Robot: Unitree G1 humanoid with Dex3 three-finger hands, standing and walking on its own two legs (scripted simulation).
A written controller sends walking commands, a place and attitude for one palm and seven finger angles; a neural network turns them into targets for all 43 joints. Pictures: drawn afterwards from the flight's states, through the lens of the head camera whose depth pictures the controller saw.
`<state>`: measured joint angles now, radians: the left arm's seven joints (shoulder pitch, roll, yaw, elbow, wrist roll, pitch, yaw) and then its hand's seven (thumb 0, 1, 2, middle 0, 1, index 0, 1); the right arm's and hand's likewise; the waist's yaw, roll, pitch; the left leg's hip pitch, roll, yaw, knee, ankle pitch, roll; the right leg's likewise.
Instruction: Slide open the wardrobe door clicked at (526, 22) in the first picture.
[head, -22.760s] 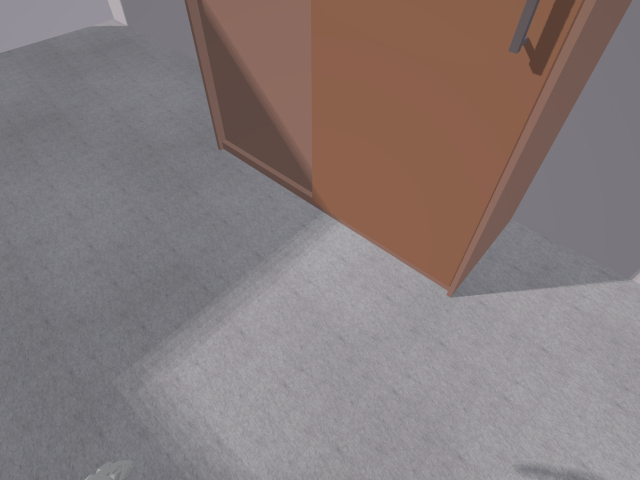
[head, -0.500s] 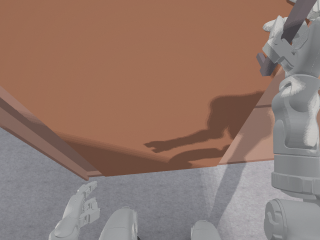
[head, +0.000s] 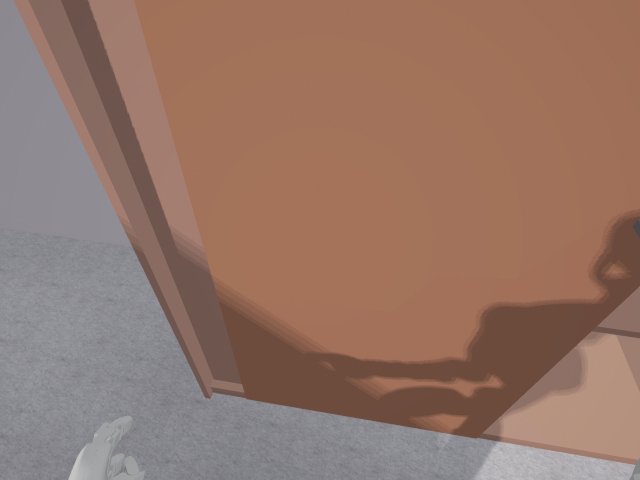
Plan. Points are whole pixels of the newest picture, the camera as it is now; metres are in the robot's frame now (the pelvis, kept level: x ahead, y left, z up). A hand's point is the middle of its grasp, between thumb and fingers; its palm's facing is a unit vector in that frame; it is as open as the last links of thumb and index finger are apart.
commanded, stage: stop walking and hold the door there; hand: right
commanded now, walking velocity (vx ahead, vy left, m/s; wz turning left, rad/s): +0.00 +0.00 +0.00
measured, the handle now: out of the picture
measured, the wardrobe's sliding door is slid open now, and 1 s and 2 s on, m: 0.54 0.53 0.54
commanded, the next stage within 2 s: none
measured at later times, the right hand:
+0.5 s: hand out of the picture +0.37 -0.34 +0.22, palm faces +0.60 +0.76 -0.24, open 5.5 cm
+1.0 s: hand out of the picture +0.37 -0.35 +0.22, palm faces +0.50 +0.83 -0.26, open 5.2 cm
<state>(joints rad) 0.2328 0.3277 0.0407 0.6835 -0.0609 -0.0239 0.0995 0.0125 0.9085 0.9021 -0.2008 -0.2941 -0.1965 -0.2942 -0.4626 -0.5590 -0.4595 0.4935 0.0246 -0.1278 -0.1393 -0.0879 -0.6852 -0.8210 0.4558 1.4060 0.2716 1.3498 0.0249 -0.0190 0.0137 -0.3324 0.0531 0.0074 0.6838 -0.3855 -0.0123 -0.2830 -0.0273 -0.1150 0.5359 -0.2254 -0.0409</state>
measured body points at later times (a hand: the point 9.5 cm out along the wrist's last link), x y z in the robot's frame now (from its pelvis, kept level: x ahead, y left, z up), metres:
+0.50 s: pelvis -0.01 +0.01 +0.00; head -0.02 +0.02 +0.45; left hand +0.07 +0.29 -0.11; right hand +0.33 -0.38 +0.24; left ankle +0.01 +0.14 -0.73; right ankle +0.04 -0.09 -0.73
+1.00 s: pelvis -0.03 -0.05 +0.00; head +0.00 -0.04 +0.45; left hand +0.12 +0.23 -0.10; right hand +0.33 -0.39 +0.23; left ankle -0.03 +0.11 -0.70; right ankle +0.03 -0.12 -0.73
